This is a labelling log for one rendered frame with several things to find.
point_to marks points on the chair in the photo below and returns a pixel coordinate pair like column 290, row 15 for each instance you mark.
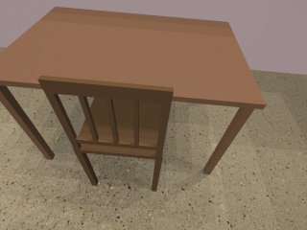
column 124, row 119

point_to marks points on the table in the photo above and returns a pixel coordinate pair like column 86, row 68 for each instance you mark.
column 200, row 58

